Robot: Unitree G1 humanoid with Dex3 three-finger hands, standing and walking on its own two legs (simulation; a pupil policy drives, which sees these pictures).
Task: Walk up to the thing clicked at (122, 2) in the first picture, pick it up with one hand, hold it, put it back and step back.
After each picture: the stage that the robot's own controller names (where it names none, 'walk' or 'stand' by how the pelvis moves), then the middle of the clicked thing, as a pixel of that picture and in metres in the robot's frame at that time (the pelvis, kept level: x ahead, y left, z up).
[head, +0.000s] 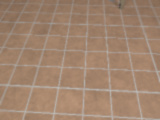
stand; (122, 0) +2.12 -0.54 -0.66
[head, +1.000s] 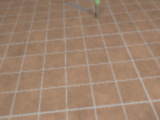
walk; (97, 9) +2.04 -0.06 -0.63
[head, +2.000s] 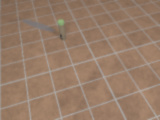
walk; (62, 30) +1.41 +0.30 -0.65
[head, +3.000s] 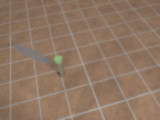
walk; (60, 67) +0.88 +0.28 -0.65
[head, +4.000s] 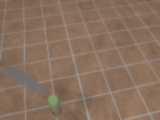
walk; (55, 106) +0.48 +0.23 -0.63
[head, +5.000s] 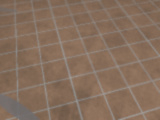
stand; out of the picture +0.24 +0.21 -0.63
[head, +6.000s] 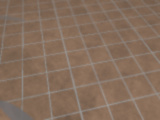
stand; out of the picture +0.22 +0.19 -0.66
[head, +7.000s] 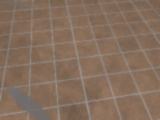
stand; out of the picture +0.25 +0.15 -0.64
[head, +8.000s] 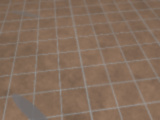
stand; out of the picture +0.23 +0.14 -0.66
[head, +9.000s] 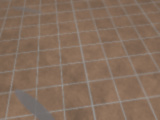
stand; out of the picture +0.25 +0.15 -0.65
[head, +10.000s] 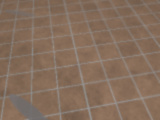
stand; out of the picture +0.23 +0.15 -0.65
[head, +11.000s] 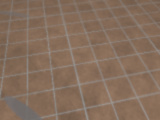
stand; out of the picture +0.23 +0.16 -0.66
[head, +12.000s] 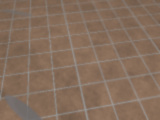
stand; out of the picture +0.22 +0.16 -0.66
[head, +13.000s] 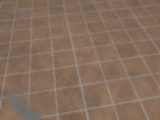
stand; out of the picture +0.23 +0.16 -0.66
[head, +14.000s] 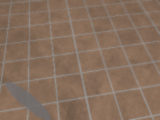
go down; out of the picture +0.24 +0.16 -0.65
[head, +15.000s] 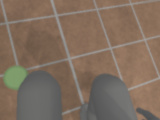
go down; (20, 81) +0.30 +0.22 -0.23
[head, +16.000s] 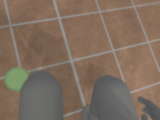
close in; (22, 83) +0.30 +0.22 -0.22
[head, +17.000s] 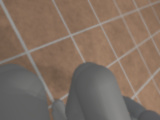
close in; out of the picture +0.28 +0.25 -0.15
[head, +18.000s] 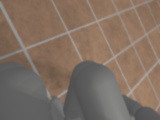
close; out of the picture +0.28 +0.25 -0.15
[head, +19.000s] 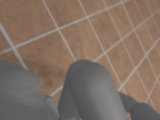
lift; out of the picture +0.27 +0.25 -0.14
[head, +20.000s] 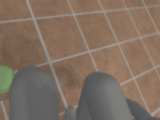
lift; (1, 86) +0.29 +0.24 -0.19
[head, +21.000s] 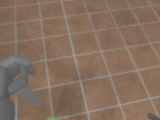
lift; out of the picture +0.27 +0.16 -0.51
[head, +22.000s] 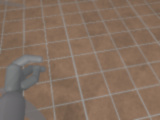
close; out of the picture +0.25 +0.16 -0.61
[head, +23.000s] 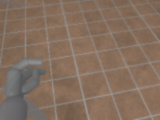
hold; out of the picture +0.25 +0.16 -0.61
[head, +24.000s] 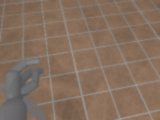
stand; out of the picture +0.26 +0.17 -0.60
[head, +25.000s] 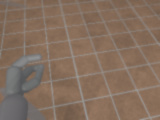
stand; out of the picture +0.25 +0.16 -0.60
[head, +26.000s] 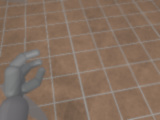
stand; out of the picture +0.26 +0.17 -0.58
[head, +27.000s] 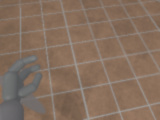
stand; out of the picture +0.26 +0.16 -0.58
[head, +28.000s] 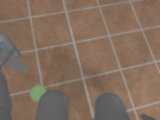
crouch; (43, 96) +0.30 +0.19 -0.35
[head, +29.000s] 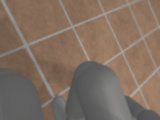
lower; out of the picture +0.28 +0.25 -0.16
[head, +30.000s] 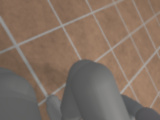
lower; out of the picture +0.28 +0.25 -0.15
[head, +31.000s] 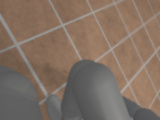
lower; out of the picture +0.28 +0.26 -0.15
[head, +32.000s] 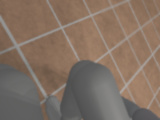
lower; out of the picture +0.28 +0.26 -0.15
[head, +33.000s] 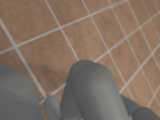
lower; out of the picture +0.28 +0.26 -0.15
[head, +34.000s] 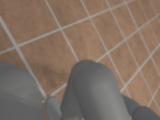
withdraw; out of the picture +0.28 +0.26 -0.14
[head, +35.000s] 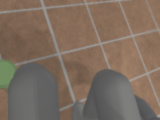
stand; (7, 79) +0.29 +0.24 -0.18
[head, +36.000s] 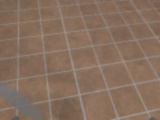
stand; out of the picture +0.25 +0.16 -0.56
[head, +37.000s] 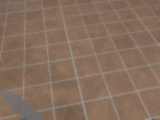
stand; out of the picture +0.25 +0.17 -0.60
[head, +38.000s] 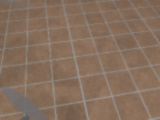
stand; out of the picture +0.25 +0.16 -0.60
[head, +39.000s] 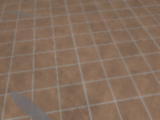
walk; out of the picture +0.27 +0.14 -0.66
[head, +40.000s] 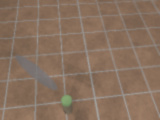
walk; (67, 105) +0.42 +0.11 -0.64
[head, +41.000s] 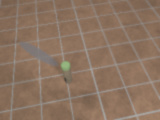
walk; (67, 73) +0.73 +0.19 -0.63
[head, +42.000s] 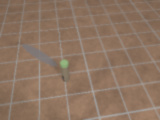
stand; (65, 71) +0.87 +0.18 -0.64
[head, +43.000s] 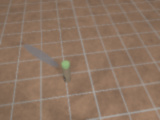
stand; (66, 72) +0.87 +0.17 -0.66
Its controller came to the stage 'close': yes
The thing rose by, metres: 0.00
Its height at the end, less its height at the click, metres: +0.00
